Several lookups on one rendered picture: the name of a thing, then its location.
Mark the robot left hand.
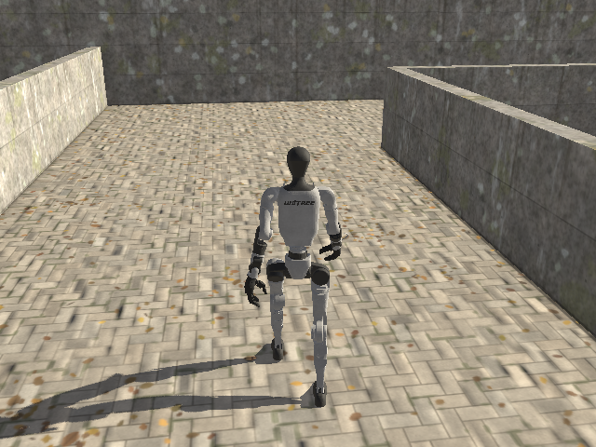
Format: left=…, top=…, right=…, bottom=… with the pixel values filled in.
left=244, top=275, right=267, bottom=307

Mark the robot right foot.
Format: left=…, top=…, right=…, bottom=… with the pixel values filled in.
left=313, top=381, right=327, bottom=407

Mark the right robot forearm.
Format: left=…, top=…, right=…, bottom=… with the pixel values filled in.
left=329, top=222, right=342, bottom=251

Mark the right robot thigh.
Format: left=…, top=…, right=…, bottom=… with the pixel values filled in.
left=311, top=262, right=330, bottom=343

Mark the left robot forearm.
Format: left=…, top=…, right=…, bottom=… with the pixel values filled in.
left=247, top=226, right=267, bottom=278

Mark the robot right upper arm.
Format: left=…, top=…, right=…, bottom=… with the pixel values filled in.
left=318, top=186, right=340, bottom=235

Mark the robot left upper arm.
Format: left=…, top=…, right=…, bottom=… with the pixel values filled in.
left=258, top=187, right=279, bottom=240

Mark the robot right hand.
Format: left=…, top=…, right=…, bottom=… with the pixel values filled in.
left=319, top=244, right=341, bottom=261

